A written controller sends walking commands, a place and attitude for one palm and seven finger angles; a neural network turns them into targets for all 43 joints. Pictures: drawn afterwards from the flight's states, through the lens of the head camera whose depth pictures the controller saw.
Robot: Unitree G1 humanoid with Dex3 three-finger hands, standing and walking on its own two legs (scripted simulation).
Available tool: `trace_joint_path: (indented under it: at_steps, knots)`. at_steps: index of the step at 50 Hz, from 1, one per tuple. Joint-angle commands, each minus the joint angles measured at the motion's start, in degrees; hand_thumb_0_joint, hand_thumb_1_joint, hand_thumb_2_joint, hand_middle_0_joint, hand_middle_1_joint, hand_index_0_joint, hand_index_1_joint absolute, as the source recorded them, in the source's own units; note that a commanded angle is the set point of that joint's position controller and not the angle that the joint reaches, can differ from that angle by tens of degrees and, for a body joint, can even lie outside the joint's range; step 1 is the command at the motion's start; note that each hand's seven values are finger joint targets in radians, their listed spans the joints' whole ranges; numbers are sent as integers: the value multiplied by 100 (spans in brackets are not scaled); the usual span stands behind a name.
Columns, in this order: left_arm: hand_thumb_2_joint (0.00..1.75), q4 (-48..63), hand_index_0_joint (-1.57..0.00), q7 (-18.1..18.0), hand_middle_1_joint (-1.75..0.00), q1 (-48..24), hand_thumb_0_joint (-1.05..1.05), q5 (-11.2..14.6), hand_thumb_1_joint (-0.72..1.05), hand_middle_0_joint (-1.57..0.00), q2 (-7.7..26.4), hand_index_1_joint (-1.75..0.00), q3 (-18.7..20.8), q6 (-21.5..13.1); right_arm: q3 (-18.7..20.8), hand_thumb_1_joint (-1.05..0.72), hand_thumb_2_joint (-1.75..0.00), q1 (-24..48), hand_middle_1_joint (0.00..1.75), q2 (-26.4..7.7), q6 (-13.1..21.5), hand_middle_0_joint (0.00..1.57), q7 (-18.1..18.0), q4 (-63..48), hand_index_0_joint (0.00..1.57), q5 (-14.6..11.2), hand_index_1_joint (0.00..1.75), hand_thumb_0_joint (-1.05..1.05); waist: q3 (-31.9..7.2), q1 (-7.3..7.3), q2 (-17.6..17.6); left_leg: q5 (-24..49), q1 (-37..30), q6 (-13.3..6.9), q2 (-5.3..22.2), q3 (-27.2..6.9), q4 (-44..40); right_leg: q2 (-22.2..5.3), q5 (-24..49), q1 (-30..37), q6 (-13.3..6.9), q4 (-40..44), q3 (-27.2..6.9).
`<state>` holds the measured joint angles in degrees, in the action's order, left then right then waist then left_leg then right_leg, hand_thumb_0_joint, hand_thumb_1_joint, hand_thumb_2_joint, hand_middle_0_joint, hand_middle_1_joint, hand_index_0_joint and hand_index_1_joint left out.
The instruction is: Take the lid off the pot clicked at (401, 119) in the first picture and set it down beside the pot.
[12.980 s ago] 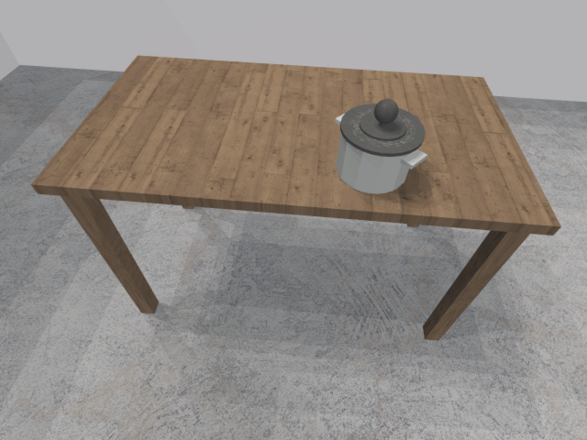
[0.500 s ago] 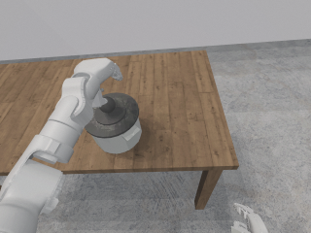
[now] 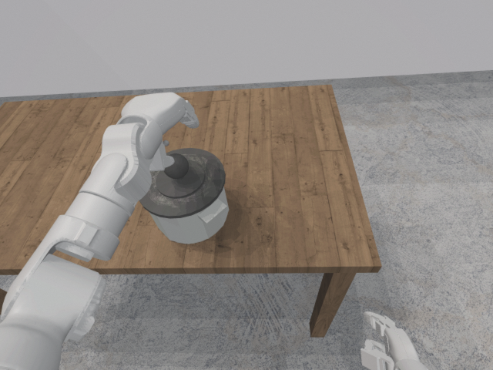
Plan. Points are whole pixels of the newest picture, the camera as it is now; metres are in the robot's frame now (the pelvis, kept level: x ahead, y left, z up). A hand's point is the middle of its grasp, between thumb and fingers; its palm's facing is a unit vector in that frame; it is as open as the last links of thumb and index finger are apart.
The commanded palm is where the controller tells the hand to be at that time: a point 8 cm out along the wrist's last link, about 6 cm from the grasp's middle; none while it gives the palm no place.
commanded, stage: move the open hand above the knob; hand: left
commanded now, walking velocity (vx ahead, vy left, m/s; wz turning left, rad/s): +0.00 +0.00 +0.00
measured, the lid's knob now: (175, 166) +0.46 +0.16 +0.07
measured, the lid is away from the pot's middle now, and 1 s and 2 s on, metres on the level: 0.00 0.00 0.00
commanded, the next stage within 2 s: lower the open fingers around the knob in 0.12 s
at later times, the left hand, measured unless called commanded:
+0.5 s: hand (169, 159) +0.42 +0.14 +0.13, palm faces -0.29 -0.06 -0.96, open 10.3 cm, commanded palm +0.40 +0.15 +0.20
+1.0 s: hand (173, 169) +0.43 +0.15 +0.09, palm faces -0.32 -0.07 -0.94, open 10.3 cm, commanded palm +0.41 +0.16 +0.16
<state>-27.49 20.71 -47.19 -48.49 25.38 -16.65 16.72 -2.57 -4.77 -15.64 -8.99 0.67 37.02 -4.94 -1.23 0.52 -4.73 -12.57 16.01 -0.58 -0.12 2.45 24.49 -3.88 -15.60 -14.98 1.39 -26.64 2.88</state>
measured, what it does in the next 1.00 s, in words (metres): stands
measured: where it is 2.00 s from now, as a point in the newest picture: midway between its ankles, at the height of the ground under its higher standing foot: outside the picture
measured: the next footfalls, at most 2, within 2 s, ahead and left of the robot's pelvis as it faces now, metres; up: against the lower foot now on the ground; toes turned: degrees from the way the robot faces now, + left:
none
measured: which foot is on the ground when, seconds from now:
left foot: down 0.00-1.00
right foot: down 0.00-1.00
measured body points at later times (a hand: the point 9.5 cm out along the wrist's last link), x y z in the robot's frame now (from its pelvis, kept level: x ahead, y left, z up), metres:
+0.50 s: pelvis +0.00 +0.00 +0.00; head +0.02 -0.04 +0.45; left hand +0.43 +0.14 +0.18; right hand +0.17 -0.24 -0.12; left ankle +0.00 +0.12 -0.74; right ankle -0.03 -0.13 -0.74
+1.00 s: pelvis +0.00 +0.00 +0.00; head +0.04 -0.03 +0.45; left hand +0.44 +0.15 +0.15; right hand +0.16 -0.24 -0.13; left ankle +0.00 +0.12 -0.74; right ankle -0.03 -0.13 -0.74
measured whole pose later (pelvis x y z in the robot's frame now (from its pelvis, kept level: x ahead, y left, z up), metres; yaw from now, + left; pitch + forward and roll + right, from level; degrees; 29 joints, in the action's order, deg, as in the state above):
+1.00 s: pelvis +0.00 +0.00 +0.00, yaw -1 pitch +5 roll +1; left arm -33.6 17.2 -43.6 -49.1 23.5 -17.3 14.8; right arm -2.2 -6.1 -15.4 -9.7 -0.3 37.8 -4.8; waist -1.1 1.2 -4.0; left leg -12.9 17.1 -0.4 0.6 2.8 25.1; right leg -3.2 -15.4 -16.0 1.1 -26.5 2.4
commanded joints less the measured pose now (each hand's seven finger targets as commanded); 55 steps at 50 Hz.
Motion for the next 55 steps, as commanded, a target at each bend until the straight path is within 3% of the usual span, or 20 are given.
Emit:
trace_joint_path:
  at_steps: [1,3,5,8,12,16,19,21,23,25,28,34,38,40,43,45,46,49,51,55]
  knots:
    - [146,1351,-82,-256,-8,-2602,0,-169,-34,-82,1202,-8,713,47,216,-90,-90,705,30,-589,227,20,36,-872,20,-14,30,0,-2365,-40,636,2135,-1176,-251,-123,-205,36,307,2548,749,-325,79,4]
    - [146,1310,-82,-268,-8,-2502,0,-175,-34,-82,1353,-8,819,76,190,-90,-90,754,30,-585,240,20,29,-907,20,-7,30,0,-2338,-78,507,2036,-1165,-250,-150,-200,25,308,2467,782,-321,69,-10]
    - [146,1022,-82,-236,-8,-2574,0,-174,-34,-82,1159,-8,621,141,166,-90,-90,730,30,-575,222,20,-2,-832,20,-22,30,0,-2051,3,666,1761,-1033,-250,-147,-186,-12,322,2285,611,-312,130,21]
    - [146,1005,-82,-250,-8,-2887,0,-198,-34,-82,1432,-8,769,144,155,-90,-90,714,30,-606,217,20,-66,-790,20,-28,30,0,-2052,2,594,1495,-1008,-263,-165,-194,-73,319,2022,599,-321,168,-4]
    - [146,1229,-82,-182,-8,-2930,0,-156,-34,-82,1359,-8,715,100,184,-90,-90,726,30,-589,282,20,-83,-814,20,2,30,0,-2513,-5,488,1773,-1261,-278,-181,-224,-2,310,2268,779,-320,101,-35]
    - [146,685,-82,-97,-8,-2290,0,-106,-34,-82,1124,-8,644,79,179,-90,-90,655,30,-616,274,20,-57,-799,20,-32,30,0,-2155,5,775,1716,-1038,-257,-176,-172,5,326,2310,679,-309,130,3]
    - [146,910,-82,-83,-8,-2494,0,-125,-34,-82,880,-8,384,25,174,-90,-90,664,30,-598,238,20,-31,-818,20,-28,30,0,-2006,49,639,1672,-1046,-253,-164,-175,-21,316,2246,553,-312,159,32]
    - [146,1063,-82,-104,-8,-2626,0,-126,-34,-82,911,-8,412,5,202,-90,-90,704,30,-600,228,20,-34,-830,20,-12,30,0,-1996,79,606,1638,-1095,-266,-163,-180,-6,328,2189,507,-327,200,21]
    - [146,1208,-82,-183,-8,-2722,0,-165,-34,-82,1492,-8,865,-105,188,-90,-90,670,30,-620,245,20,-82,-847,20,14,30,0,-2190,-5,581,1674,-1137,-287,-165,-187,-16,316,2267,715,-327,165,-35]
    - [146,1042,-82,-250,-8,-2680,0,-185,-34,-82,1262,-8,688,-145,159,-90,-90,653,30,-557,243,20,-104,-821,20,12,30,0,-2158,8,566,1714,-1115,-270,-152,-189,-32,318,2244,674,-326,143,-6]
    - [146,661,-82,-410,-8,-2422,0,-214,-34,-82,1472,-8,930,-149,172,-90,-90,538,30,-596,223,20,-123,-739,20,-5,30,0,-2033,-43,660,1498,-973,-258,-115,-155,-83,330,2040,644,-319,187,-19]
    - [146,650,-82,-467,-8,-2548,0,-195,-34,-82,686,-8,260,-50,210,-90,-90,595,30,-568,197,20,-68,-747,20,-5,30,0,-2164,86,472,1559,-1063,-247,-124,-147,-30,338,2067,497,-323,179,2]
    - [146,784,-82,-492,-8,-2626,0,-198,-34,-82,1330,-8,794,-152,223,-90,-90,505,30,-621,221,20,-112,-728,20,16,30,0,-2442,36,594,1752,-1117,-295,-146,-173,46,343,2353,733,-331,141,-48]
    - [146,720,-82,-492,-8,-2496,0,-205,-34,-82,1085,-8,601,-204,201,-90,-90,509,30,-578,225,20,-122,-736,20,10,30,0,-2420,46,587,1868,-1100,-290,-148,-154,66,332,2489,708,-323,108,-39]
    - [146,264,-82,-557,-8,-2171,0,-200,-34,-82,1180,-8,734,-239,192,-90,-90,432,30,-616,190,20,-129,-663,20,-12,30,0,-2058,33,724,1685,-877,-271,-121,-114,21,342,2358,601,-311,144,-20]
    - [146,137,-82,-582,-8,-2232,0,-202,-34,-82,808,-8,444,-225,207,-90,-90,424,30,-591,162,20,-119,-641,20,-17,30,0,-1928,86,698,1611,-864,-263,-107,-99,12,348,2233,427,-315,161,4]
    - [146,234,-82,-577,-8,-2303,0,-195,-34,-82,685,-8,358,-222,238,-90,-90,433,30,-599,155,20,-102,-653,20,-13,30,0,-1965,112,710,1646,-889,-266,-107,-110,27,360,2225,401,-326,164,8]
    - [146,845,-82,-641,-8,-2325,0,-200,-34,-82,1193,-8,750,-331,250,-90,-90,455,30,-611,187,20,-98,-777,20,29,30,0,-2594,-3,502,2044,-1160,-303,-132,-135,116,322,2653,789,-329,75,-78]
    - [146,1089,-82,-681,-8,-2272,0,-214,-34,-82,1106,-8,712,-392,268,-90,-90,438,30,-581,202,20,-83,-798,20,53,30,0,-2769,12,351,2479,-1307,-295,-109,-178,188,336,2842,782,-332,39,-72]
    - [146,-184,-82,-813,-8,-1616,0,-227,-34,-82,867,-8,605,-276,221,-90,-90,302,30,-604,128,20,-78,-605,20,-24,30,0,-1778,63,863,1682,-690,-237,-80,-89,83,382,2313,380,-303,127,22]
